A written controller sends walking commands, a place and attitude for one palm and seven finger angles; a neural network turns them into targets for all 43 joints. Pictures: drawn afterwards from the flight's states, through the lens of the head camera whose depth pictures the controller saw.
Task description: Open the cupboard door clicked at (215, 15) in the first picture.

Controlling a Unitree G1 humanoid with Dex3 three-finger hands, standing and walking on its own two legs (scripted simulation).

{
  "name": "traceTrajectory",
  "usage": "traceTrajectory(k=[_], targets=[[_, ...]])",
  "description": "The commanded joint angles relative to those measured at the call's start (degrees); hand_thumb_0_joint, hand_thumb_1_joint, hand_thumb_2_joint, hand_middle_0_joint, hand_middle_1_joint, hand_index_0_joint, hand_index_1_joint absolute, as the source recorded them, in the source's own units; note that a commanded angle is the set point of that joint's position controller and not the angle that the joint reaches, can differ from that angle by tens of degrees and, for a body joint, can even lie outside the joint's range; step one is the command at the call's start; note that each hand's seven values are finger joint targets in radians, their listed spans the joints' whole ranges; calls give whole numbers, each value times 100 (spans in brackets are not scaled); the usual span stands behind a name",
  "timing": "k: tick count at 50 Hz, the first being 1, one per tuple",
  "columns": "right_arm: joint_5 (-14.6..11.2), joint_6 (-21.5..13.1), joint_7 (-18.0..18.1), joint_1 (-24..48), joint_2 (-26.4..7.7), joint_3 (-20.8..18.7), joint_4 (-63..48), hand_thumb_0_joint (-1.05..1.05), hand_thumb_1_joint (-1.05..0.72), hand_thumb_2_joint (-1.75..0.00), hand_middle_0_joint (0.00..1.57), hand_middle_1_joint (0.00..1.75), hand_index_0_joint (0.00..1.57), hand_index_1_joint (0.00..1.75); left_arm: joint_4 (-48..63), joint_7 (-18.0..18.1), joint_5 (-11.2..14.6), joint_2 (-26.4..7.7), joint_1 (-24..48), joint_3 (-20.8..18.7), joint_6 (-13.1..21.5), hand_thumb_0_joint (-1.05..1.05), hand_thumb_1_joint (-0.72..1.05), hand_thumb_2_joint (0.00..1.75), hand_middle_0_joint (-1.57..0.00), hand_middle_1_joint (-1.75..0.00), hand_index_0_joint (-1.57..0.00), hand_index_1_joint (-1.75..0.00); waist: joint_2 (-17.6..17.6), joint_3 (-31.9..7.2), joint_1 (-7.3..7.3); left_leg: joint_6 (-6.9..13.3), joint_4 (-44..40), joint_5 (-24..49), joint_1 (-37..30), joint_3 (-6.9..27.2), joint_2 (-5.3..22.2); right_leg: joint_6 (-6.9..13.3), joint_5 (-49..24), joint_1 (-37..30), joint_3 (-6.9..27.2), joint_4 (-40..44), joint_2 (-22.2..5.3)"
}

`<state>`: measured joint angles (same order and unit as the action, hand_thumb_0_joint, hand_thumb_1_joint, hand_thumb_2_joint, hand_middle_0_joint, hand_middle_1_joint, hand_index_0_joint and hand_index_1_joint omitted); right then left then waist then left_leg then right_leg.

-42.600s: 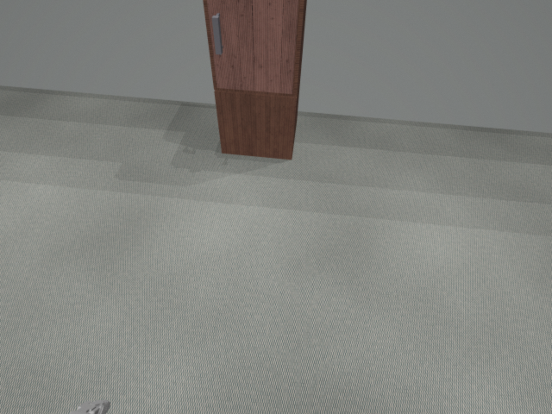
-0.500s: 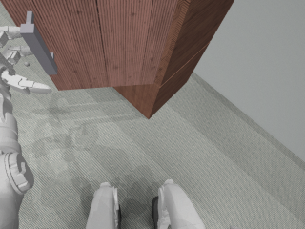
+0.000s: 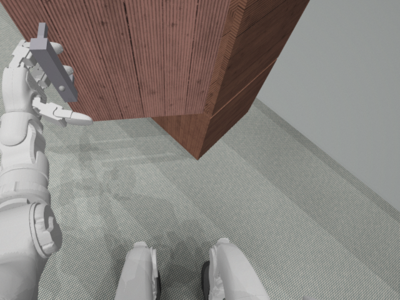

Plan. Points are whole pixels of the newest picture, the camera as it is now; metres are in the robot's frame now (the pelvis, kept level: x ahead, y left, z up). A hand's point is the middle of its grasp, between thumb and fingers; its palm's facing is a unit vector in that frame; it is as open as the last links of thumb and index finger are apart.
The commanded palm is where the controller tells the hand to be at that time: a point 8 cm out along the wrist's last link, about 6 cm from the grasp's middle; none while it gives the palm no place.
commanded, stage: slide the fingers in behind the handle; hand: left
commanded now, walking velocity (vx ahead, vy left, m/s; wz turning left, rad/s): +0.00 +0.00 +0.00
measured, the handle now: (58, 65) +0.56 +0.25 +0.04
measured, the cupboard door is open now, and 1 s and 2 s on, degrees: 52 52 74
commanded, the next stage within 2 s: close the thumb around the handle in 0.54 s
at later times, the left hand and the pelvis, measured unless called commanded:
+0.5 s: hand (68, 86) +0.50 +0.22 +0.05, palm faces +0.11 -0.99 -0.02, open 14.0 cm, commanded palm +0.48 +0.26 +0.04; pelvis +0.00 +0.00 +0.00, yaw +0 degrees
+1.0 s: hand (67, 86) +0.50 +0.22 +0.05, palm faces +0.11 -0.99 -0.02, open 10.4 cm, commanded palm +0.48 +0.26 +0.04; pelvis +0.01 +0.00 +0.00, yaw +0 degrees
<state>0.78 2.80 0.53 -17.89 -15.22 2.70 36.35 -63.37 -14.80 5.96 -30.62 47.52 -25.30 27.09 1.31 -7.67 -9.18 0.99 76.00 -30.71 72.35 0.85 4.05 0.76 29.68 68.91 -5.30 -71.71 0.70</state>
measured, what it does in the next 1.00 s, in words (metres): stands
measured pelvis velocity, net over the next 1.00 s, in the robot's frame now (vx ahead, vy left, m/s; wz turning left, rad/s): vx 0.01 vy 0.00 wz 0.00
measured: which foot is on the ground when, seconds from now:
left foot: down 0.00-1.00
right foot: down 0.00-1.00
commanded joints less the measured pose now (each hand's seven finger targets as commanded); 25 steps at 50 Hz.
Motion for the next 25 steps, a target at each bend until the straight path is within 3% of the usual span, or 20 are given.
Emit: traceTrajectory(k=[1, 4, 6, 10, 12, 15, 16, 17, 18, 20, 25], targets=[[42, -87, 66, -957, -1084, -422, -221, 0, -90, -90, 20, 30, 20, 30, 1131, 127, 82, -1217, 2299, -32, 396, 0, -50, 30, -30, -120, -30, -120, 937, -2957, -70, 26, -870, 1967, -2742, 380, -159, 51, -1351, -851, 235, 840, 177], [45, -65, 62, -968, -1072, -416, -243, 0, -90, -90, 20, 30, 20, 30, 1133, 225, 29, -1401, 2253, -190, 372, 0, -50, 30, -30, -120, -30, -120, 865, -3020, -21, 48, -840, 1968, -2556, 306, -179, 42, -1475, -1106, 290, 850, 179], [56, -59, 37, -973, -1036, -406, -257, 0, -90, -90, 20, 30, 20, 30, 1148, 245, -29, -1205, 2309, 8, 403, 0, -50, 30, -30, -120, -30, -120, 893, -3029, -53, 53, -825, 1997, -2544, 293, -191, 39, -1526, -1114, 307, 837, 177], [57, -52, 33, -1004, -1052, -422, -237, 0, -90, -90, 20, 30, 20, 30, 1135, 245, -1, -1225, 2309, -36, 443, 0, -50, 30, -30, -120, -30, -120, 809, -3041, -75, 68, -813, 1992, -2525, 297, -196, 47, -1549, -1160, 321, 850, 192], [49, -41, 52, -986, -1056, -419, -221, 0, -90, -90, 20, 30, 20, 30, 1127, 210, 3, -1392, 2338, -140, 444, 0, -50, 30, -30, -120, -30, -120, 803, -3088, -55, 75, -787, 1921, -2386, 252, -196, 29, -1573, -1295, 360, 866, 178], [39, -45, 60, -1002, -1044, -417, -229, 0, -90, -90, 20, 30, 20, 30, 1075, 163, 42, -1265, 2269, -62, 440, 0, -50, 30, -30, -120, -30, -120, 771, -3015, -75, 83, -818, 1947, -2439, 269, -201, 43, -1577, -1243, 341, 861, 192], [38, -39, 57, -992, -1044, -414, -223, 0, -90, -90, 20, 30, 20, 30, 1109, 165, 44, -1262, 2303, -57, 440, 0, -50, 30, -30, -120, -30, -120, 920, -3068, -50, 66, -817, 1972, -2472, 265, -202, 41, -1572, -1200, 332, 849, 177], [33, -39, 55, -985, -1034, -409, -203, 0, -90, -90, 20, 30, 20, 30, 1028, 159, 46, -1173, 2351, 26, 417, 0, -50, 30, -30, -120, -30, -120, 815, -2960, -105, 71, -806, 1900, -2423, 275, -197, 33, -1512, -1152, 329, 873, 183], [36, -35, 65, -996, -1055, -412, -189, 0, -90, -90, 20, 30, 20, 30, 1026, 174, 46, -1332, 2356, -99, 412, 0, -50, 30, -30, -120, -30, -120, 799, -2889, -91, 74, -816, 1875, -2400, 279, -184, 33, -1490, -1162, 333, 886, 186], [49, -44, 57, -1011, -1043, -419, -224, 0, -90, -90, 20, 30, 20, 30, 1158, 176, 40, -1291, 2349, -69, 451, 0, -50, 30, -30, -120, -30, -120, 979, -3096, -44, 65, -812, 2051, -2542, 285, -202, 55, -1602, -1171, 327, 828, 182], [45, -31, 41, -1016, -1059, -434, -225, 0, -90, -90, 20, 30, 20, 30, 1154, 186, 62, -1250, 2164, -87, 463, 0, -50, 30, -30, -120, -30, -120, 893, -3102, -25, 53, -838, 2150, -2672, 304, -191, 56, -1641, -1142, 304, 838, 190]])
